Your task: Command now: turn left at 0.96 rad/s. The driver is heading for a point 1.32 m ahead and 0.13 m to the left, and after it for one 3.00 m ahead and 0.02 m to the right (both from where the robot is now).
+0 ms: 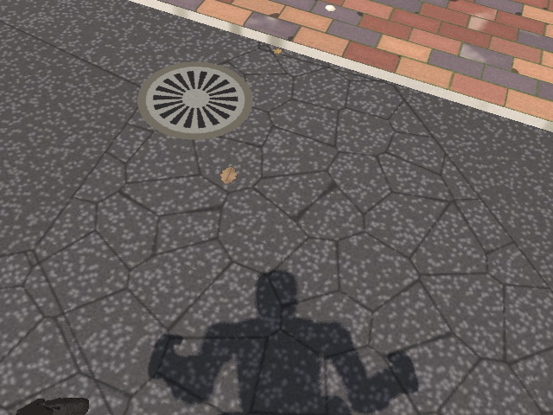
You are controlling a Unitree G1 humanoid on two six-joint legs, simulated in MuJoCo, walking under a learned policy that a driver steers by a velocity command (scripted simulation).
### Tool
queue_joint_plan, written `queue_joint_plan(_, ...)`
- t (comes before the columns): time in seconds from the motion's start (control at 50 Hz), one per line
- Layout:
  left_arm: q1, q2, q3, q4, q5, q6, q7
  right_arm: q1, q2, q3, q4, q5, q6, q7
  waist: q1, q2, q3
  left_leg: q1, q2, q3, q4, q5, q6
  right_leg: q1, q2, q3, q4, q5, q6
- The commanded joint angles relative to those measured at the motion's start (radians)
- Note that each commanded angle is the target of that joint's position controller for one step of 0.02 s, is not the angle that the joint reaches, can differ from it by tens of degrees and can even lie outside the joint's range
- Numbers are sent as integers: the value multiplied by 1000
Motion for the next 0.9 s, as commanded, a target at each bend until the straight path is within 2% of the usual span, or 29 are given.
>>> queue_joint_plan(0.02,-37,68,14,-63,-5,-20,-7,-17,-177,-54,-87,-1,-2,-5,-5,159,-143,206,217,-325,-99,123,120,-48,16,20,-98,3,8)
queue_joint_plan(0.14,-14,95,22,-56,-10,-46,-27,-52,-183,-58,-115,3,11,9,-14,186,-153,190,181,-438,-52,209,115,106,28,36,-283,-20,-17)
queue_joint_plan(0.18,28,111,31,-44,-13,-51,-34,-80,-181,-56,-126,11,15,13,8,187,-152,156,148,-460,-33,186,93,220,20,22,-421,32,-30)
queue_joint_plan(0.2,61,117,37,-32,-13,-52,-34,-97,-173,-52,-130,18,16,15,30,166,-151,112,112,-442,-1,121,67,314,-1,6,-536,137,-41)
queue_joint_plan(0.22,67,149,45,-32,-7,-46,-31,-41,-128,-39,-122,18,18,19,3,54,-189,27,43,-366,111,-172,23,455,-133,87,-579,209,-90)
queue_joint_plan(0.24,21,207,47,-62,10,-29,-22,38,-81,-24,-116,10,16,25,-57,-192,-184,-150,-98,-165,329,-456,-31,552,-336,291,-584,371,-204)
queue_joint_plan(0.26,39,187,47,-63,44,-30,-22,21,-176,-54,-133,11,4,30,-43,-263,-140,-246,-67,-71,549,-472,-85,447,-457,426,-621,394,-327)
queue_joint_plan(0.28,-4,138,33,-86,35,-31,-14,20,-235,-70,-114,7,2,34,-44,-186,-109,-261,6,-36,648,-391,-114,416,-432,342,-617,324,-332)
queue_joint_plan(0.3,-39,97,22,-96,22,-25,-3,24,-234,-75,-91,9,8,34,-40,-136,-79,-268,32,-11,688,-310,-126,393,-356,223,-608,221,-289)
queue_joint_plan(0.32,-44,86,14,-106,12,-15,10,36,-205,-69,-75,5,18,32,-35,-106,-75,-283,40,13,753,-254,-137,396,-309,154,-600,174,-261)
queue_joint_plan(0.34,-44,87,8,-107,8,-8,20,43,-176,-58,-79,7,23,37,-24,-104,-55,-309,54,44,801,-229,-148,392,-303,104,-604,216,-267)
queue_joint_plan(0.38,3,104,7,-100,18,3,28,0,-135,-41,-103,19,20,40,9,-112,-44,-347,99,121,754,-191,-163,427,-288,14,-620,279,-278)
queue_joint_plan(0.4,43,113,9,-92,22,7,26,-34,-118,-32,-116,17,16,39,38,-114,-55,-354,118,138,711,-193,-173,464,-296,8,-620,310,-295)
queue_joint_plan(0.44,88,135,14,-78,22,13,15,-61,-96,-21,-130,5,9,37,63,-120,-86,-335,137,146,627,-229,-186,522,-322,1,-610,380,-322)
queue_joint_plan(0.5,62,171,25,-78,11,18,-9,-47,-68,-4,-124,-9,3,40,51,-137,-123,-191,140,180,455,-256,-173,493,-331,-64,-584,482,-322)
queue_joint_plan(0.54,56,182,26,-71,-1,18,-23,-27,-75,-4,-109,-7,4,42,42,-159,-132,-99,121,211,346,-241,-160,468,-336,-86,-567,515,-316)
queue_joint_plan(0.58,64,182,23,-57,-20,15,-30,-4,-78,-6,-96,-5,8,45,27,-169,-133,-26,105,219,199,-192,-134,470,-346,-84,-529,499,-299)
queue_joint_plan(0.6,56,176,19,-51,-31,14,-31,28,-74,-8,-81,-5,9,48,3,-163,-134,46,93,230,70,-108,-109,453,-339,-95,-491,483,-276)
queue_joint_plan(0.62,68,153,9,-40,-39,11,-30,65,-81,-12,-61,-6,8,49,-18,-145,-135,155,77,235,-76,6,-76,402,-319,-117,-440,437,-233)
queue_joint_plan(0.64,134,101,-8,-15,-24,3,-36,77,-118,-20,-60,-7,7,44,-8,-42,-158,307,136,140,-132,183,-45,296,-270,-176,-341,286,-149)
queue_joint_plan(0.66,159,-3,-54,-44,46,-7,-52,65,-186,-21,-89,-22,7,27,37,286,-212,477,422,-174,-87,620,54,67,-170,-249,-103,-248,-40)
queue_joint_plan(0.68,116,49,-37,-38,18,-2,-43,36,-113,6,-90,-62,-14,37,-11,245,-232,288,501,-182,-102,570,218,81,-155,-147,-4,-365,-11)
queue_joint_plan(0.7,115,101,-23,-20,-11,8,-38,3,-62,20,-72,-70,-33,48,-7,176,-174,228,428,-90,-129,444,209,112,-166,-119,39,-332,-4)
queue_joint_plan(0.72,130,104,-17,-6,-20,17,-34,-30,-60,18,-47,-65,-46,50,7,185,-131,214,370,-16,-135,341,160,92,-158,-109,60,-278,-1)
queue_joint_plan(0.74,142,116,-10,19,-22,28,-25,-51,-75,13,-39,-58,-52,47,2,182,-108,209,348,28,-139,307,132,74,-146,-99,98,-233,5)
queue_joint_plan(0.78,165,156,10,19,-28,40,-15,-71,-104,2,-27,-48,-53,29,8,192,-65,177,354,81,-146,404,143,51,-107,-94,224,-178,23)
queue_joint_plan(0.82,179,148,17,9,-39,48,-9,-80,-76,7,-24,-47,-44,11,8,164,-67,218,375,111,-158,357,156,-10,-107,-98,285,-152,36)
queue_joint_plan(0.86,155,117,11,-16,-36,57,-6,-86,-53,10,-18,-46,-37,-1,-3,143,-53,256,393,129,-173,274,157,-63,-132,-106,245,-117,48)
queue_joint_plan(0.9,137,90,2,-46,-28,62,-15,-88,-56,4,-10,-48,-32,-8,-12,129,-57,286,407,150,-177,242,161,-68,-155,-122,170,-94,55)
Keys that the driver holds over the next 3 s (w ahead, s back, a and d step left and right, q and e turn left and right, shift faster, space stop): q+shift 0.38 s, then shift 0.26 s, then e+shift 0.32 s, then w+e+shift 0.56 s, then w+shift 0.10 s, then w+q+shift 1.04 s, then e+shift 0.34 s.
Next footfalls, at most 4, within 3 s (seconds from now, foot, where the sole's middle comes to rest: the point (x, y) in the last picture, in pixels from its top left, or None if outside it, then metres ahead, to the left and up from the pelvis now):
0.22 right None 0.12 -0.13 -0.78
0.64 left None -0.01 0.11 -0.78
1.24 right None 0.12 -0.13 -0.78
1.62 left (260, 351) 0.58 0.01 -0.78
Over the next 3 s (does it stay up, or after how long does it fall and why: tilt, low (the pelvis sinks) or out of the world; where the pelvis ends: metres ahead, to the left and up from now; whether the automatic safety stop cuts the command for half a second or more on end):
stays up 1.53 -0.06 -0.02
